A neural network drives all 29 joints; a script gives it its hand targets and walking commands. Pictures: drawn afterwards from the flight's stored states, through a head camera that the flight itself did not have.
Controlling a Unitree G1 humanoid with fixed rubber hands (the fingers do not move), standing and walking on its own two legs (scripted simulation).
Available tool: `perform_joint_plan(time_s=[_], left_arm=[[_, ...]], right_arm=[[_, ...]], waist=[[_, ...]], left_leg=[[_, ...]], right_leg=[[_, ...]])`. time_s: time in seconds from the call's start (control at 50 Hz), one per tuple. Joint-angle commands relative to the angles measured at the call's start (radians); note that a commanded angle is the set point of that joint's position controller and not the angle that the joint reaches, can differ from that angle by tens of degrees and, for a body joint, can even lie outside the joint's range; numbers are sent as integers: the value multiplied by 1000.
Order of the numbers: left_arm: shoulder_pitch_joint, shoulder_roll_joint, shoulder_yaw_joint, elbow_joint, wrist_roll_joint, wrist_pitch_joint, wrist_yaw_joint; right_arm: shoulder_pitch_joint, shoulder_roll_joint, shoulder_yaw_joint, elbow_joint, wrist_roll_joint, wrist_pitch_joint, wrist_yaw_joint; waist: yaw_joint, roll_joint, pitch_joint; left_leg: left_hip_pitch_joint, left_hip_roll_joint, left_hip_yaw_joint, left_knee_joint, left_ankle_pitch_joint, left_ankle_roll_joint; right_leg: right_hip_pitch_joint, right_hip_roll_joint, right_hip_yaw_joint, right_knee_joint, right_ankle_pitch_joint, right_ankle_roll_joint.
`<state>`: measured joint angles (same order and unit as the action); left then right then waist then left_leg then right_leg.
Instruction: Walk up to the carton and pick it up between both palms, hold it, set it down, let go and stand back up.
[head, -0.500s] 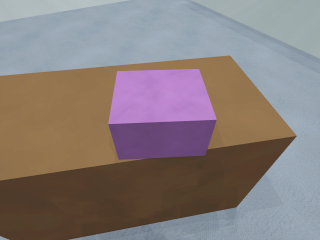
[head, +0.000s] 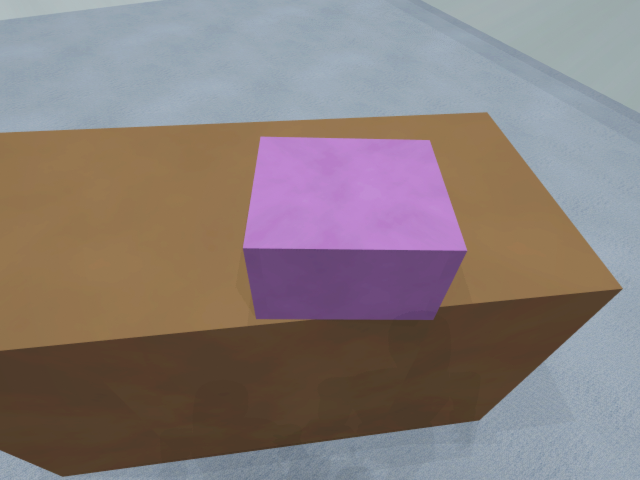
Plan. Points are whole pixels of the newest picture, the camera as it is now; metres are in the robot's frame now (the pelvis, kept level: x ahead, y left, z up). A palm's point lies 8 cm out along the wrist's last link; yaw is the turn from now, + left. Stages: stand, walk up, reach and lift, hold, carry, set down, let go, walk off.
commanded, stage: walk up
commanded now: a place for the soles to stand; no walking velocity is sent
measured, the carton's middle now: (345, 226) +0.47 -0.03 +0.03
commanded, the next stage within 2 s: none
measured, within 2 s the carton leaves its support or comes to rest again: neither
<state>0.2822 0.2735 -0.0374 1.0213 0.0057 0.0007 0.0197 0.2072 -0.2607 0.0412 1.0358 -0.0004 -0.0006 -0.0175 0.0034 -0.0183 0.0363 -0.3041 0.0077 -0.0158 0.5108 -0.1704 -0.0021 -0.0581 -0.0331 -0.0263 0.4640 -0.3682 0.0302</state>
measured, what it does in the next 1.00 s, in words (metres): steps to the right: right foot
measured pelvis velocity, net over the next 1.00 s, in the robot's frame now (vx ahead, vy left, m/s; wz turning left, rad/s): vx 0.09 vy -0.09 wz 0.16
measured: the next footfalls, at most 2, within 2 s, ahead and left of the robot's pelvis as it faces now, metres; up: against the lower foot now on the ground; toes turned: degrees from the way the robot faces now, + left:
right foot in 0.84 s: +0.15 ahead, -0.18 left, +0.00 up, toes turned +5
left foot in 1.28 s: +0.08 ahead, +0.04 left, +0.00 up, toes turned +8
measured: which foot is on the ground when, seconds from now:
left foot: down 0.00-0.88, up 0.90-1.00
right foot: down 0.00-0.64, up 0.66-0.82, down 0.84-1.00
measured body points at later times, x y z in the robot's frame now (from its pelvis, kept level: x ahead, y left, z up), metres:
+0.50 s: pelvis +0.01 -0.02 -0.01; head +0.01 +0.00 +0.44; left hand -0.04 +0.25 -0.16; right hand +0.02 -0.29 -0.14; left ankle +0.07 +0.12 -0.73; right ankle -0.07 -0.14 -0.73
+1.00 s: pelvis +0.09 -0.09 +0.00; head +0.09 -0.11 +0.45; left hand +0.14 +0.17 -0.13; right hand +0.18 -0.36 -0.15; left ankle +0.06 +0.06 -0.70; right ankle +0.11 -0.18 -0.73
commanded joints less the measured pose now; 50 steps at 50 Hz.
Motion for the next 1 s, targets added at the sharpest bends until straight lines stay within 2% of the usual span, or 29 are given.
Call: perform_joint_plan(time_s=[0.0,0.24,0.26,0.28,0.32,0.38,0.42,0.46,0.5,0.52,0.56,0.58,0.6,0.62,0.64,0.66,0.68,0.7,0.74,0.78,0.8,0.82,0.84,0.86,0.88,0.9,0.92,0.94,0.98], left_arm=[[54,101,17,-17,0,-7,3],[81,101,19,-9,1,-8,3],[143,133,40,2,29,-6,-3],[145,130,39,-4,33,0,-5],[160,106,35,-16,30,3,-8],[179,100,38,-27,29,-5,-5],[197,124,47,-24,26,-12,-2],[172,169,61,-24,25,-11,1],[136,175,61,-34,29,-2,1],[125,172,59,-34,32,2,1],[120,143,50,-35,38,4,1],[127,135,47,-43,45,4,-2],[138,125,47,-59,46,5,-6],[152,107,45,-74,42,10,-10],[131,101,45,-96,40,12,-8],[103,92,44,-115,38,11,-7],[74,79,45,-135,33,8,-10],[72,69,47,-143,32,4,-14],[88,66,51,-144,22,2,-8],[127,34,45,-116,4,7,1],[157,23,44,-97,-3,6,5],[153,67,55,-95,-1,3,9],[131,142,72,-107,3,0,10],[54,183,75,-144,0,3,10],[-22,193,71,-160,-1,12,9],[-71,180,70,-164,-3,20,7],[-70,156,64,-159,-4,21,7],[-44,138,55,-155,-4,13,11],[-6,120,39,-139,-1,-6,13]], right_arm=[[40,-132,-27,-16,1,-2,-4],[44,-122,-28,1,1,-1,-3],[111,-127,-43,-8,-36,-7,6],[126,-141,-47,-8,-35,-4,6],[132,-152,-51,-19,-30,1,4],[111,-140,-53,-54,-26,-7,1],[92,-101,-43,-73,-29,-19,4],[74,-59,-28,-88,-33,-26,9],[88,-54,-24,-100,-43,-27,9],[101,-53,-23,-105,-42,-30,8],[186,-78,-34,-95,-38,-40,-1],[260,-116,-49,-78,-34,-42,-7],[345,-166,-69,-60,-31,-40,-15],[411,-195,-79,-49,-24,-38,-25],[429,-201,-85,-50,-15,-36,-33],[406,-193,-85,-64,-16,-36,-39],[338,-184,-80,-89,-21,-35,-41],[262,-179,-80,-114,-26,-32,-42],[140,-152,-71,-151,-34,-27,-40],[59,-132,-50,-164,-37,-18,-30],[33,-140,-48,-159,-26,-9,-26],[41,-136,-47,-154,-14,-3,-23],[79,-93,-35,-156,-4,0,-22],[111,-67,-25,-153,0,12,-29],[150,-94,-34,-121,3,31,-43],[157,-110,-34,-105,-1,40,-47],[125,-104,-32,-100,-16,40,-46],[100,-91,-31,-96,-23,38,-43],[86,-77,-26,-90,-29,33,-39]], waist=[[-11,24,27],[-12,25,43],[-20,13,4],[-23,31,53],[-16,64,108],[-3,51,128],[10,13,91],[9,-44,94],[-3,-49,132],[-13,-48,154],[-39,4,112],[-61,57,58],[-87,138,7],[-107,227,-32],[-114,234,-16],[-110,199,-8],[-90,172,0],[-64,158,5],[-13,164,-17],[37,155,-36],[60,125,-51],[60,69,-73],[42,-79,-100],[11,-154,-89],[-1,-142,-45],[-24,-126,30],[-18,-90,109],[-7,-63,145],[-3,-80,115]], left_leg=[[115,88,-133,-97,98,57],[67,68,-156,-122,-30,47],[78,59,-176,-125,-301,66],[35,69,-216,-146,-399,70],[-14,92,-269,-181,-469,80],[-58,90,-269,-134,-340,82],[-99,33,-178,-35,-177,57],[-125,-39,-43,80,-70,26],[-117,-35,-16,88,-106,21],[-101,-32,-23,76,-84,24],[8,6,-86,62,96,47],[115,53,-184,52,209,81],[231,138,-381,-1,212,142],[320,238,-614,-85,183,226],[332,287,-717,-115,186,277],[298,296,-711,-120,185,291],[254,279,-643,-119,153,284],[218,260,-555,-115,126,264],[119,217,-407,-90,242,207],[-20,137,-250,-28,368,133],[-69,99,-197,26,316,91],[-102,56,-160,100,200,40],[-133,-11,-103,204,50,-9],[-119,-50,-48,262,-278,-32],[-54,-23,-45,365,-445,-38],[-43,-12,-57,417,-462,-37],[-80,-5,-71,409,-453,-25],[-127,3,-91,385,-420,-19],[-118,24,-77,326,-343,-21]], right_leg=[[-169,-67,55,-107,70,-37],[-166,-75,48,-122,-15,-50],[-162,-46,21,-98,-245,-65],[-199,-39,28,-85,-316,-61],[-233,-31,23,-70,-346,-57],[-203,-53,50,-99,-231,-66],[-116,-97,102,-164,-171,-89],[-95,-157,142,-236,-207,-125],[-137,-180,116,-223,-238,-148],[-142,-164,74,-187,-173,-142],[-143,-97,-42,-28,80,-106],[-194,-55,-81,101,120,-76],[-298,-5,-81,267,64,-45],[-400,54,-31,410,-179,-25],[-468,46,47,456,-356,-28],[-492,21,82,492,-387,-28],[-497,1,99,510,-382,-25],[-477,-15,103,488,-349,-24],[-356,-15,70,349,-222,-4],[-139,18,3,122,20,7],[-27,38,-28,-23,224,10],[55,5,18,-47,346,2],[83,-100,124,-48,491,-34],[-10,-245,244,-129,540,-106],[-177,-321,316,-139,424,-178],[-262,-316,333,-148,312,-196],[-272,-289,303,-161,308,-183],[-218,-262,263,-141,422,-169],[-156,-243,212,-90,695,-159]])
